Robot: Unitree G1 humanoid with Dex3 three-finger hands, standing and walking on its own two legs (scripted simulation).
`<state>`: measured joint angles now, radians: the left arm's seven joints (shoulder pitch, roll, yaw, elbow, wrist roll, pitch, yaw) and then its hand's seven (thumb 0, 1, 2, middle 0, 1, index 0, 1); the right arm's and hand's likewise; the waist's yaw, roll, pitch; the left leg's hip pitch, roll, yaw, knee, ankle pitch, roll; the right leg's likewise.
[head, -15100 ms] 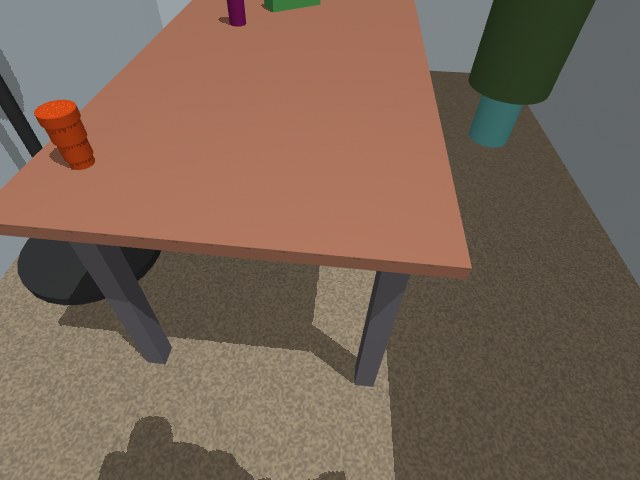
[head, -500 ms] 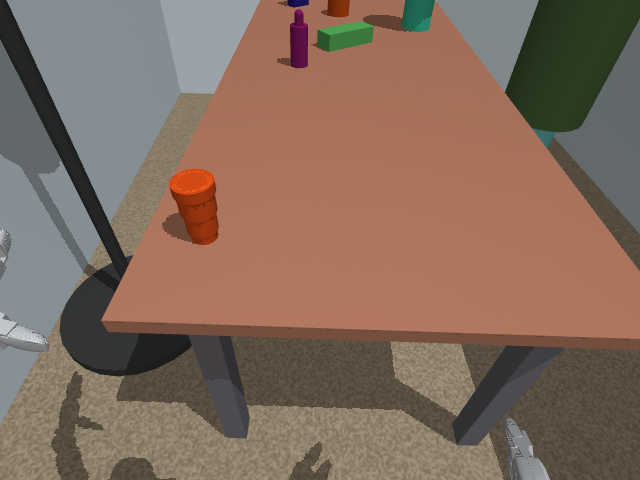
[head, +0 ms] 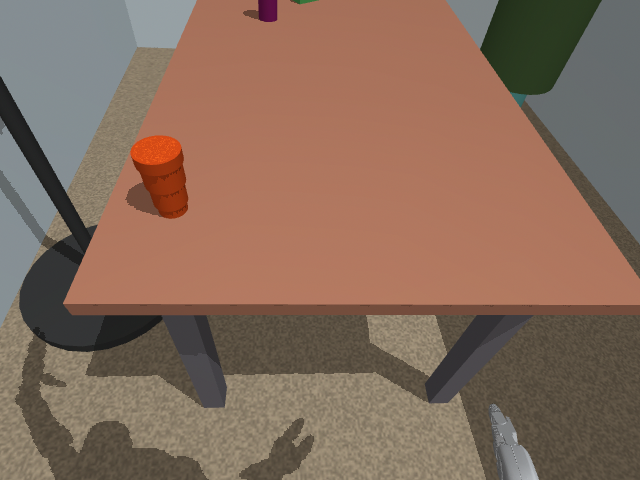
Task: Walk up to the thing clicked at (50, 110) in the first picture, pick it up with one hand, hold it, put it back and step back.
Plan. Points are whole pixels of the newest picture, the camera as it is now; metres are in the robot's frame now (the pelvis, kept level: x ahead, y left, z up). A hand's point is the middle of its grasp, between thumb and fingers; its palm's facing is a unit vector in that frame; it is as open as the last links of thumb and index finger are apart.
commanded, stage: go down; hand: left
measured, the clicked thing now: (165, 181) +0.58 +0.20 +0.04
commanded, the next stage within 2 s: approach in 1.64 s
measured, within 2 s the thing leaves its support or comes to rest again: neither
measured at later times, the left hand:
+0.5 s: hand out of the picture +0.42 +0.37 +0.16, palm faces +0.19 -0.98 +0.00, open 17.7 cm
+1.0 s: hand out of the picture +0.44 +0.38 +0.16, palm faces +0.21 -0.98 +0.01, open 17.7 cm
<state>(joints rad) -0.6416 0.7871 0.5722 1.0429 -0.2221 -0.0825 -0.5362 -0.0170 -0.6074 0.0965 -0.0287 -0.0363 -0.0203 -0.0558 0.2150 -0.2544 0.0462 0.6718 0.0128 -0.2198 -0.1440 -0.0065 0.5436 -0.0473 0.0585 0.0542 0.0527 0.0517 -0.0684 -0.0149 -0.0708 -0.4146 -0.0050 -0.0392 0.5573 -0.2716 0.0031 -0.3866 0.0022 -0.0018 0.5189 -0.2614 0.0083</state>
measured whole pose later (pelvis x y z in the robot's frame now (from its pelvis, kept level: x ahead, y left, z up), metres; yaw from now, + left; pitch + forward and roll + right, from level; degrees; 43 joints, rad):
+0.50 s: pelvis +0.02 +0.01 -0.01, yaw +0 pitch +12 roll -2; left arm -0.69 0.85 0.60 1.11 -0.19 -0.10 -0.56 -0.02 -0.60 0.10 -0.04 -0.04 -0.03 -0.06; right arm 0.20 -0.24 0.05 0.64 0.01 -0.21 -0.13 -0.01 0.54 -0.05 0.06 0.05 0.05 0.05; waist -0.08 0.00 -0.12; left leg -0.52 0.00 -0.04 0.65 -0.34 0.01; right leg -0.47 0.01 0.00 0.57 -0.31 0.02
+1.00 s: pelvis +0.01 +0.01 -0.02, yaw -1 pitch +15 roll -2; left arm -0.82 0.96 0.62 1.23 -0.14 -0.12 -0.55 -0.02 -0.60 0.10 -0.04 -0.05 -0.03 -0.07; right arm 0.22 -0.26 0.06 0.54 0.00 -0.20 -0.12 -0.01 0.54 -0.05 0.06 0.05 0.05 0.05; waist -0.12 -0.01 -0.12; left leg -0.62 0.01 -0.04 0.73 -0.37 0.01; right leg -0.57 0.02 -0.01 0.65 -0.33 0.02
